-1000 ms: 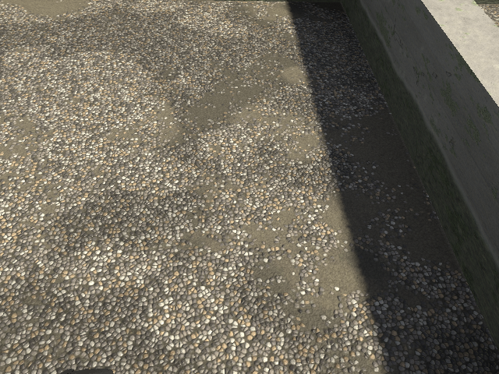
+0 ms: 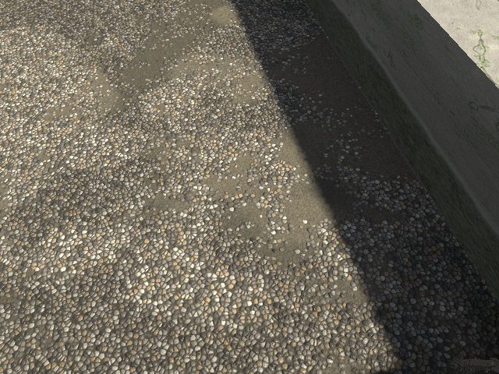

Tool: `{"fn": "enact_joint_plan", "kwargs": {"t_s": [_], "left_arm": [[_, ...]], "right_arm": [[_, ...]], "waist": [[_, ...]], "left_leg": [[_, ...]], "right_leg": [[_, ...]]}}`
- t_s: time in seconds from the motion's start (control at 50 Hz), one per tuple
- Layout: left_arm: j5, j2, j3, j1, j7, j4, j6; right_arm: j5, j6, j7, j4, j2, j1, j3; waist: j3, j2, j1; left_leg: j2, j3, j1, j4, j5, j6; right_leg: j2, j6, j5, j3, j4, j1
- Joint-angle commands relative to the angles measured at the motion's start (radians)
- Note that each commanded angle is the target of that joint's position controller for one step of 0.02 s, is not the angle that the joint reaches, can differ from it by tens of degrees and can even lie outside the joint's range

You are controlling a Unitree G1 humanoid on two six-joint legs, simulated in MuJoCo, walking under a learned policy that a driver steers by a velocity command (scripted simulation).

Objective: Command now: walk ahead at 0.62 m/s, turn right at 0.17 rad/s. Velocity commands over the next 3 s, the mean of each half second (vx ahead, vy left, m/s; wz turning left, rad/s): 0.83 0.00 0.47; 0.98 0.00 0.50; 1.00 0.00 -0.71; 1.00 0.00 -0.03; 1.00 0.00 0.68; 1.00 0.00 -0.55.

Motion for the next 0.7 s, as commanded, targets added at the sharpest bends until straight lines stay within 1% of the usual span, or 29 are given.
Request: {"fn": "enact_joint_plan", "kwargs": {"t_s": [0.02,0.04,0.06,0.08,0.1,0.12,0.14,0.16,0.18,0.2,0.22,0.24,0.26,0.28,0.3,0.32,0.34,0.36,0.44,0.56,0.64,0.66,0.68,0.7], "left_arm": [[0.016,0.071,-0.007,-0.1,-0.017,-0.116,-0.02],[0.025,0.047,-0.02,-0.094,-0.019,-0.124,-0.03],[0.028,0.028,-0.032,-0.083,-0.026,-0.129,-0.044],[0.032,0.049,-0.033,-0.118,-0.034,-0.135,-0.063],[0.035,0.069,-0.03,-0.167,-0.035,-0.146,-0.08],[0.044,0.067,-0.036,-0.199,-0.038,-0.161,-0.094],[0.059,0.053,-0.046,-0.219,-0.043,-0.177,-0.107],[0.09,0.061,-0.051,-0.233,-0.053,-0.183,-0.116],[0.098,0.056,-0.052,-0.228,-0.06,-0.185,-0.125],[0.1,0.053,-0.055,-0.228,-0.064,-0.186,-0.132],[0.098,0.054,-0.055,-0.234,-0.065,-0.19,-0.135],[0.106,0.037,-0.061,-0.248,-0.068,-0.205,-0.135],[0.106,0.037,-0.061,-0.26,-0.068,-0.211,-0.135],[0.11,0.039,-0.06,-0.266,-0.068,-0.215,-0.13],[0.113,0.041,-0.055,-0.267,-0.067,-0.216,-0.127],[0.111,0.047,-0.052,-0.271,-0.065,-0.219,-0.126],[0.117,0.039,-0.054,-0.275,-0.062,-0.222,-0.126],[0.116,0.039,-0.051,-0.271,-0.058,-0.218,-0.125],[0.111,0.057,-0.035,-0.265,-0.049,-0.213,-0.125],[0.106,0.067,-0.01,-0.274,-0.042,-0.213,-0.117],[0.103,0.062,0.005,-0.284,-0.04,-0.219,-0.108],[0.101,0.062,0.01,-0.282,-0.038,-0.22,-0.104],[0.101,0.061,0.014,-0.282,-0.036,-0.221,-0.101],[0.098,0.052,0.014,-0.271,-0.036,-0.226,-0.106]], "right_arm": [[0.0,-0.045,0.006,-0.095,-0.039,-0.049,0.03],[-0.011,-0.051,0.003,-0.103,-0.058,-0.034,0.038],[-0.013,-0.048,0.005,-0.113,-0.081,-0.066,0.047],[-0.006,-0.042,0.004,-0.133,-0.106,-0.099,0.049],[0.005,-0.03,0.003,-0.152,-0.117,-0.123,0.054],[0.008,-0.018,0.0,-0.167,-0.12,-0.142,0.062],[0.006,-0.007,-0.002,-0.173,-0.12,-0.141,0.069],[-0.004,0.0,-0.007,-0.176,-0.118,-0.123,0.078],[-0.01,0.001,-0.011,-0.176,-0.106,-0.105,0.086],[-0.012,0.0,-0.013,-0.177,-0.097,-0.093,0.093],[-0.012,-0.002,-0.012,-0.181,-0.094,-0.091,0.097],[-0.016,0.003,-0.009,-0.195,-0.087,-0.111,0.103],[-0.015,0.005,-0.006,-0.203,-0.083,-0.118,0.107],[-0.015,0.008,-0.004,-0.214,-0.08,-0.127,0.113],[-0.012,0.007,0.0,-0.22,-0.086,-0.137,0.112],[-0.01,0.008,0.003,-0.229,-0.089,-0.145,0.112],[-0.014,0.011,0.008,-0.241,-0.082,-0.153,0.117],[-0.009,0.011,0.009,-0.241,-0.088,-0.158,0.113],[0.003,0.015,0.015,-0.266,-0.096,-0.175,0.105],[0.015,0.025,0.025,-0.29,-0.103,-0.176,0.087],[0.022,0.032,0.032,-0.297,-0.104,-0.168,0.073],[0.025,0.031,0.037,-0.301,-0.103,-0.169,0.071],[0.027,0.03,0.04,-0.301,-0.101,-0.167,0.068],[0.03,0.025,0.042,-0.312,-0.1,-0.206,0.07]], "waist": [[-0.158,-0.185,0.014],[-0.219,-0.107,0.029],[-0.223,0.012,0.059],[-0.162,0.098,0.053],[-0.095,0.099,0.042],[-0.057,0.086,0.041],[-0.054,0.076,0.033],[-0.056,0.033,0.029],[-0.11,0.015,0.024],[-0.151,0.003,0.016],[-0.178,-0.002,0.011],[-0.193,-0.014,0.015],[-0.203,-0.028,0.011],[-0.196,-0.031,0.011],[-0.201,-0.022,0.01],[-0.2,-0.026,0.006],[-0.205,-0.038,0.003],[-0.201,-0.03,0.008],[-0.217,-0.028,-0.003],[-0.222,-0.004,-0.035],[-0.209,0.021,-0.052],[-0.208,0.044,-0.054],[-0.2,0.051,-0.055],[-0.205,0.061,-0.036]], "left_leg": [[0.053,0.044,0.138,-0.162,0.098,0.032],[0.109,-0.007,0.22,-0.096,0.174,0.065],[0.133,-0.082,0.23,-0.1,0.171,0.116],[0.152,-0.183,0.154,-0.187,0.006,0.17],[0.162,-0.244,0.085,-0.248,-0.093,0.194],[0.154,-0.263,0.05,-0.263,-0.107,0.193],[0.133,-0.256,0.021,-0.247,-0.062,0.182],[0.099,-0.217,0.0,-0.204,0.054,0.154],[0.072,-0.186,0.033,-0.159,0.137,0.138],[0.055,-0.173,0.05,-0.133,0.184,0.13],[0.048,-0.171,0.053,-0.118,0.216,0.127],[0.04,-0.175,0.035,-0.112,0.238,0.124],[0.037,-0.18,0.024,-0.109,0.252,0.122],[0.036,-0.185,0.012,-0.107,0.29,0.125],[0.028,-0.194,0.004,-0.104,0.291,0.121],[0.026,-0.2,-0.005,-0.1,0.302,0.121],[0.023,-0.214,-0.006,-0.097,0.331,0.12],[0.021,-0.223,-0.018,-0.091,0.351,0.123],[0.009,-0.246,-0.039,-0.059,0.426,0.119],[-0.033,-0.295,-0.069,-0.052,0.496,0.114],[-0.066,-0.37,-0.092,-0.093,0.478,0.112],[-0.071,-0.392,-0.104,-0.109,0.47,0.115],[-0.078,-0.418,-0.116,-0.128,0.455,0.114],[-0.068,-0.451,-0.105,-0.155,0.396,0.116]], "right_leg": [[-0.206,-0.092,-0.1,0.215,-0.125,0.07],[-0.18,-0.065,-0.103,0.158,-0.061,0.062],[-0.13,-0.03,-0.084,0.049,-0.006,0.047],[-0.099,0.013,-0.035,-0.049,0.027,0.032],[-0.094,0.039,0.019,-0.102,0.034,0.027],[-0.1,0.05,0.057,-0.127,0.023,0.039],[-0.105,0.048,0.089,-0.138,0.011,0.087],[-0.116,0.042,0.165,-0.145,0.025,0.119],[-0.128,0.037,0.216,-0.145,0.028,0.153],[-0.139,0.034,0.257,-0.145,0.027,0.186],[-0.149,0.036,0.288,-0.148,0.028,0.213],[-0.16,0.036,0.319,-0.15,0.026,0.253],[-0.167,0.04,0.337,-0.156,0.03,0.276],[-0.169,0.047,0.351,-0.165,0.035,0.291],[-0.168,0.053,0.35,-0.171,0.032,0.31],[-0.172,0.057,0.354,-0.179,0.032,0.321],[-0.174,0.06,0.363,-0.192,0.031,0.332],[-0.171,0.064,0.357,-0.203,0.031,0.347],[-0.182,0.073,0.356,-0.247,0.038,0.382],[-0.172,0.078,0.271,-0.306,0.05,0.408],[-0.148,0.082,0.137,-0.329,0.053,0.419],[-0.138,0.083,0.1,-0.331,0.052,0.429],[-0.13,0.084,0.062,-0.334,0.05,0.435],[-0.124,0.09,0.039,-0.329,0.038,0.429]]}}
